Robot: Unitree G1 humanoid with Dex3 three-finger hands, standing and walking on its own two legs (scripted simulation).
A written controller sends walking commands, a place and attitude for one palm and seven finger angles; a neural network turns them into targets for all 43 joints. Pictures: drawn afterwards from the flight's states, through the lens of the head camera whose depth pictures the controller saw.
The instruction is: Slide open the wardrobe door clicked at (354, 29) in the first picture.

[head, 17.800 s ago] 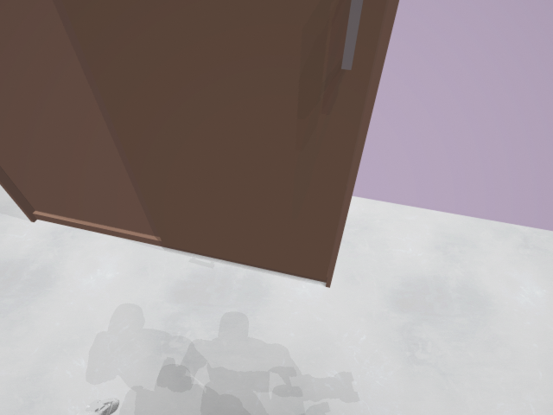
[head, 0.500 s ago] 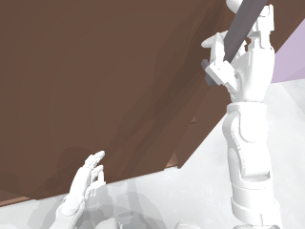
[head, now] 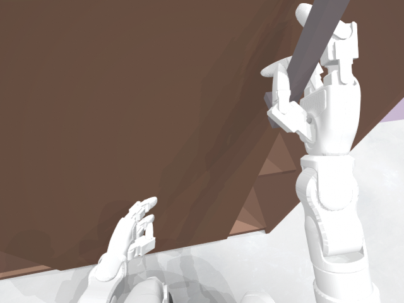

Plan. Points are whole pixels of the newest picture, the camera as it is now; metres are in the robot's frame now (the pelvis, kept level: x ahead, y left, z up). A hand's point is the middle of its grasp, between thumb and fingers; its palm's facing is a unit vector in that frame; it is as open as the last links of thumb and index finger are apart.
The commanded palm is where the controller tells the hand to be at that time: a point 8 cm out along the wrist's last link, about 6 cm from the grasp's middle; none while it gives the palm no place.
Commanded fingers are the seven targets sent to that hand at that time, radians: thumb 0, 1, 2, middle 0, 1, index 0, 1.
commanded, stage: step sideways, sliding the door along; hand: right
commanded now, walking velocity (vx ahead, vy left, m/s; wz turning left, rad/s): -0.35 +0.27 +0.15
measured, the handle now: (298, 48) +0.35 -0.12 +0.30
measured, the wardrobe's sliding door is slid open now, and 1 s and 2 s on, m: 0.20 0.39 0.54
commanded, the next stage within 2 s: stop walking and hold the door there in 1.86 s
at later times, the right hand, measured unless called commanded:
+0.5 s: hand (211, 106) +0.30 -0.02 +0.26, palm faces +0.20 +0.98 -0.01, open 7.3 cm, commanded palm +0.27 +0.00 +0.26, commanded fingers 0.00 -0.90 -0.90 0.45 1.40 0.45 1.40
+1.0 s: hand (96, 117) +0.29 +0.10 +0.27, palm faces +0.27 +0.96 -0.02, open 7.1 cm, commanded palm +0.25 +0.12 +0.26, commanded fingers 0.00 -0.90 -0.90 0.45 1.40 0.45 1.40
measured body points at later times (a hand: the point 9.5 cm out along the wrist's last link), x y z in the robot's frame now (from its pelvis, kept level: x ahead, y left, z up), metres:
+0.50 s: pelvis -0.09 +0.13 +0.01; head -0.01 +0.12 +0.45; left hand +0.11 +0.33 -0.10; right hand +0.29 -0.07 +0.26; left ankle -0.12 +0.27 -0.71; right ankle -0.04 -0.11 -0.71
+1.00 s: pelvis -0.12 +0.26 +0.01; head -0.06 +0.27 +0.46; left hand +0.08 +0.49 -0.09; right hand +0.27 +0.05 +0.27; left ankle -0.09 +0.33 -0.71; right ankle -0.10 +0.08 -0.70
